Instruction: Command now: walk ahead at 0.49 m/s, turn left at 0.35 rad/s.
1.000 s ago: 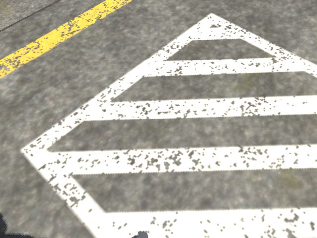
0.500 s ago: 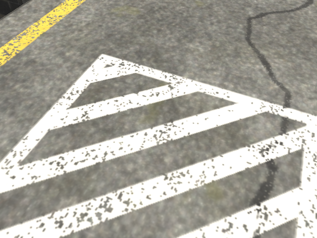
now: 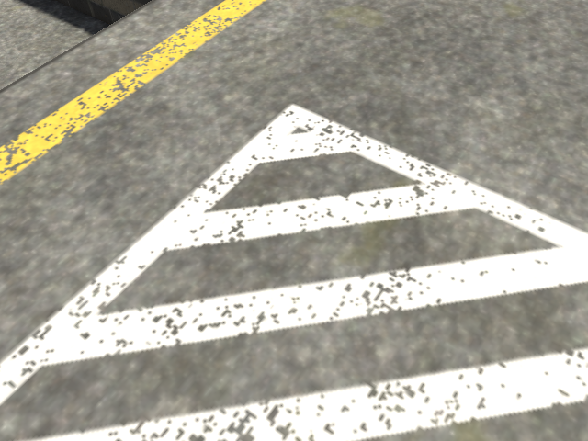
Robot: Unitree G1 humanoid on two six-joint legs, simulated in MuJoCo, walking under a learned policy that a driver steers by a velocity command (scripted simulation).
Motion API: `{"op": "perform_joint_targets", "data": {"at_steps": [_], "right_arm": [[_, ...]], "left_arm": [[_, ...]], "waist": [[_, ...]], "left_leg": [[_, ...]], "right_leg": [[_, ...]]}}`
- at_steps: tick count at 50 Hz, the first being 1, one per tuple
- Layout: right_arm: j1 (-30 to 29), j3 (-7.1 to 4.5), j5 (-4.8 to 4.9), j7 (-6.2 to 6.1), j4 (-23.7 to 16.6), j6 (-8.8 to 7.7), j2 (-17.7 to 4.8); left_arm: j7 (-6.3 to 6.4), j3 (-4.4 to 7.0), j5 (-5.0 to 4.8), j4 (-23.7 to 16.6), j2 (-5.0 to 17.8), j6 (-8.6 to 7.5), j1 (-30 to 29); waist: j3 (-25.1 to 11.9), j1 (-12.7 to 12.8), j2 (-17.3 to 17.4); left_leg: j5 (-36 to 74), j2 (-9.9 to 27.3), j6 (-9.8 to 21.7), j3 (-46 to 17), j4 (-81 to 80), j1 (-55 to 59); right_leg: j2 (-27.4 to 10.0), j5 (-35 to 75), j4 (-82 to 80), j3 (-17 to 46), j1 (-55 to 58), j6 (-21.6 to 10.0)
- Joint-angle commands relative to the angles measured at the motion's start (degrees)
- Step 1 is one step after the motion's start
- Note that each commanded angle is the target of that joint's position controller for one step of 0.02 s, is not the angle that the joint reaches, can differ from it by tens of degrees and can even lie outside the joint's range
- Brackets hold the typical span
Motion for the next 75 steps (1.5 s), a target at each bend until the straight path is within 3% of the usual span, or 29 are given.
{"op": "perform_joint_targets", "data": {"at_steps": [1, 5, 7, 8, 9, 10, 11, 13, 15, 19, 22, 27, 31, 32, 33, 34, 35, 37, 41, 51, 54, 55, 56, 57, 58, 60, 68, 72, 75], "right_arm": [[-8.6, 0.72, -0.09, 1.23, -6.8, -1.02, -0.5], [-8.6, -0.06, -0.34, 1.85, -9.5, -1.56, -2.8], [4.9, -2.48, -0.36, 0.83, -6.3, -1.55, -7.7], [15.0, -3.89, -0.96, -0.33, -3.9, -1.29, -11.8], [16.7, -4.36, -2.11, -0.87, -3.2, -1.49, -16.6], [18.2, -3.16, -1.92, -1.15, -4.1, -1.52, -11.5], [13.7, -2.37, -1.82, -1.34, -3.7, -1.64, -9.3], [6.5, -1.38, -1.56, -1.16, -3.4, -2.25, -5.0], [3.3, -1.09, -2.11, -0.75, -3.2, -3.41, -2.9], [-0.3, -1.88, -2.59, -1.34, -1.7, -4.55, -5.1], [-1.1, -2.16, -2.23, -2.86, -1.5, -3.39, -6.2], [1.5, -2.96, -0.61, -4.01, -0.3, -0.79, -8.7], [-1.5, -3.27, 1.31, -4.63, -1.2, 0.97, -8.6], [1.6, -2.79, 0.01, -4.35, -1.3, 0.84, -7.4], [5.2, -0.99, -3.72, -3.74, -3.2, 0.67, -1.5], [7.8, -0.59, -2.66, -2.89, -2.9, 0.27, -3.3], [3.2, -1.39, -0.13, -2.59, -3.7, 0.33, -7.1], [-2.1, -1.63, -1.02, -3.74, -4.0, 1.2, -7.1], [-0.9, -1.42, -1.66, -4.32, -3.9, 2.53, -5.1], [-3.1, -1.51, -0.94, -3.57, -4.9, 1.68, -5.2], [1.7, -2.26, -1.05, -2.71, -3.7, 0.83, -5.9], [3.7, -3.25, -2.01, -2.87, -3.7, 0.91, -9.5], [2.8, -4.32, -3.58, -3.14, -3.5, 1.5, -14.6], [0.2, -3.78, -4.43, -3.28, -5.5, 1.19, -11.7], [-2.8, -2.94, -3.81, -3.86, -6.9, 1.15, -8.8], [-5.2, -2.27, -1.85, -4.4, -7.5, 1.39, -6.5], [0.5, -3.56, -1.74, -4.79, -6.7, 3.37, -10.7], [0.0, -4.09, -0.42, -3.87, -6.4, 3.2, -11.9], [1.7, -3.52, 0.66, -3.55, -4.8, 2.75, -9.4]], "left_arm": [[0.6, 2.3, -0.89, -1.9, 9.1, -0.35, 0.0], [0.6, 2.57, -2.31, 1.0, 11.8, 1.56, 1.6], [0.7, 2.34, -2.3, 2.0, 12.8, 2.33, 0.0], [0.77, 1.36, -1.74, 1.1, 11.0, 1.93, -0.2], [-0.29, -1.36, -1.32, 0.0, 1.5, 0.84, 8.5], [-0.7, 0.2, -2.98, 1.2, 8.2, -0.66, 3.4], [-0.79, 1.2, -4.66, -1.4, 10.6, -0.89, -2.4], [-0.08, 0.98, -2.58, -1.9, 8.5, -0.31, -5.9], [0.09, 1.19, -2.51, -0.1, 6.7, 1.88, -1.3], [1.0, 1.12, -1.69, -1.3, 4.9, 4.17, -2.6], [-0.16, 0.51, -1.04, -3.1, 3.6, 3.68, -7.0], [-2.63, 0.89, -0.87, -7.0, 4.8, 3.89, -13.1], [-3.01, 3.59, -0.5, -6.5, 9.6, 4.03, -3.6], [-1.75, 5.25, -0.32, -6.2, 14.6, 3.83, 0.1], [-0.53, 5.64, 0.1, -7.4, 19.2, 4.07, -1.3], [-1.22, 4.59, 0.92, -10.1, 18.2, 3.42, -1.9], [-1.86, 4.33, 0.45, -11.1, 15.5, 3.25, -4.6], [-1.19, 2.97, -1.7, -11.3, 10.8, 3.79, -10.3], [0.37, 3.06, -0.05, -12.7, 11.0, 5.0, -12.4], [1.25, 3.59, -0.58, -14.4, 11.8, 7.3, -12.8], [1.4, 3.34, -1.55, -15.0, 11.2, 8.05, -13.7], [1.47, 2.73, -1.43, -15.2, 9.1, 8.11, -12.3], [1.36, 2.59, -1.98, -17.3, 8.0, 7.63, -12.9], [1.06, 3.95, -0.6, -16.5, 12.5, 6.7, -12.0], [0.71, 4.8, -0.91, -14.8, 14.3, 6.73, -10.5], [0.93, 4.48, -1.06, -12.5, 12.0, 7.91, -8.3], [-0.35, 1.73, -1.58, -16.5, 6.7, 8.33, -16.0], [-1.14, 2.41, -1.78, -16.3, 8.2, 8.83, -14.2], [-0.96, 3.61, -1.65, -14.1, 9.4, 8.89, -8.2]], "waist": [[6.7, 1.1, -4.2], [3.5, -2.5, -7.2], [-5.1, -10.8, -8.6], [-12.6, -14.9, -6.1], [-22.6, -8.4, 8.8], [-27.4, -12.9, 4.7], [-16.0, -11.7, 4.5], [-5.4, -7.0, 0.0], [-3.6, -3.3, 2.0], [1.3, -0.6, 0.9], [0.8, -1.8, 1.6], [-1.1, -4.4, 1.7], [-5.3, 1.8, 0.6], [-8.3, 2.8, -7.5], [-11.9, -2.9, -20.9], [-24.2, -2.0, -16.4], [-22.2, 0.0, -9.9], [-10.9, -1.9, -3.4], [-8.3, -4.3, -7.5], [-7.6, -1.8, -11.9], [-7.3, -4.5, -11.6], [-7.9, -4.1, -5.5], [-4.3, -1.8, 13.3], [-4.5, -2.4, 12.7], [-4.5, -1.3, 7.5], [-3.1, -0.8, 4.1], [-4.6, -6.2, 8.5], [-4.9, -5.5, 9.6], [-5.9, -2.2, 4.6]], "left_leg": [[1.0, -0.2, 1.7, 2.5, -7.0, 0.2], [-10.7, -4.1, 5.5, 7.0, -12.0, 6.5], [-8.2, -7.2, 8.5, 8.7, -15.9, 26.6], [-3.8, 0.5, 11.4, -0.1, -12.7, 47.3], [-12.2, 18.7, 21.0, -30.5, -16.4, 68.0], [-15.3, 20.4, 21.1, -39.3, -24.3, 66.6], [-13.8, 18.1, 17.4, -27.7, -26.0, 59.0], [-9.0, 13.3, 13.1, -14.5, -29.2, 42.3], [-9.1, 11.0, 12.1, -7.9, -34.1, 33.8], [15.6, 10.4, 11.6, 4.3, -35.6, 28.3], [17.1, 7.1, 9.8, 12.1, -34.4, 29.2], [17.7, 10.9, 9.0, 12.9, -28.6, 38.7], [23.0, 9.0, 4.4, 14.5, -8.8, 39.2], [9.2, 4.3, 0.2, 15.4, 5.0, 32.0], [-41.5, -5.0, -4.0, 13.4, 24.7, 13.1], [-47.1, -8.1, -4.7, -0.8, 35.7, 8.0], [-41.0, -6.3, -3.7, -3.5, 36.8, 3.7], [-32.0, -2.2, -3.0, -3.2, 28.6, 2.6], [-27.5, -3.7, -3.9, -1.4, 14.7, 12.0], [-23.6, -6.0, -3.8, -2.7, -5.1, 17.9], [-15.9, -5.5, -1.1, -1.3, -20.7, 27.6], [-15.0, 3.8, 2.1, -8.5, -24.8, 33.8], [-7.3, 14.9, 10.7, -22.9, -29.0, 34.3], [-2.1, 20.4, 15.7, -28.2, -29.5, 31.6], [0.0, 17.8, 14.1, -22.3, -27.8, 30.8], [0.5, 11.7, 9.8, -12.6, -25.6, 32.3], [5.8, 12.2, 11.6, -2.1, -25.4, 38.4], [5.8, 13.8, 10.6, -0.3, -23.5, 37.0], [-1.4, 11.0, 4.0, 5.5, -13.5, 30.0]], "right_leg": [[-17.1, 27.1, -4.3, 2.8, -3.3, -6.7], [-18.9, 51.6, 4.5, 5.3, 4.4, -7.2], [-16.4, 61.7, 21.1, 4.5, 1.3, -5.2], [-13.6, 46.2, 36.9, 5.0, -13.1, -3.4], [-1.6, -9.9, 60.4, 8.4, -36.1, 0.2], [0.0, -17.0, 67.3, 20.1, -39.8, 0.1], [-3.3, -13.3, 67.7, 19.1, -44.9, 0.0], [-8.6, -4.4, 60.1, 16.4, -42.3, 0.1], [-10.5, 0.1, 58.1, 16.8, -35.3, 0.3], [-9.8, 4.5, 51.0, 16.1, -36.6, 3.0], [-8.9, 16.1, 37.3, 12.1, -34.3, 3.3], [-6.9, 17.4, 26.1, 9.3, -34.3, 1.6], [-1.1, 14.2, 17.5, 5.8, -21.7, -3.4], [-4.4, 37.3, 14.6, 13.2, -11.3, -6.3], [-17.4, 65.1, 19.2, 32.9, 2.5, -15.0], [-24.2, 57.5, 15.1, 48.3, 8.5, -23.8], [-22.2, 40.6, 10.9, 45.4, 6.1, -22.8], [-16.5, 22.2, 8.2, 36.9, -6.6, -15.7], [-11.0, 23.2, 6.6, 30.5, -17.9, -12.7], [-9.0, 4.5, 7.7, 38.1, -18.6, -10.0], [-6.0, 5.2, 11.8, 37.9, -21.2, -7.0], [-2.3, -3.0, 19.1, 33.8, -27.0, -4.0], [7.5, -14.9, 31.0, 20.0, -39.1, -0.5], [4.5, -17.8, 46.0, 20.1, -40.5, 2.3], [3.2, -14.2, 52.5, 20.4, -39.7, 3.1], [2.1, -8.2, 58.4, 18.5, -41.0, 5.1], [-3.1, -6.2, 39.4, 10.5, -35.0, 7.2], [-2.4, -4.1, 28.0, 7.3, -27.2, 4.7], [-0.6, 11.0, 10.2, 7.7, -12.0, -0.4]]}}
Velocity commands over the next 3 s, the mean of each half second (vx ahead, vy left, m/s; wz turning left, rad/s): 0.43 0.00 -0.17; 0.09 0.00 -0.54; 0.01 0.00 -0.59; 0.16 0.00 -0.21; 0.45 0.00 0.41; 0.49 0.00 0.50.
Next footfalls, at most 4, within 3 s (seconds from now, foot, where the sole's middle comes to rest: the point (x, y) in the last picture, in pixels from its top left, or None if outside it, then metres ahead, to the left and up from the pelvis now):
0.16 left None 0.28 0.13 -0.78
0.64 right None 0.47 -0.12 -0.78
1.10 left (284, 424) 0.52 0.10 -0.78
1.50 right None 0.35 -0.11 -0.78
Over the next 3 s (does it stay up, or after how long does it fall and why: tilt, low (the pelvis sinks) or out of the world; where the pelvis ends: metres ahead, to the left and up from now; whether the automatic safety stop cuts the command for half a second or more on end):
stays up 0.86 -0.27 -0.02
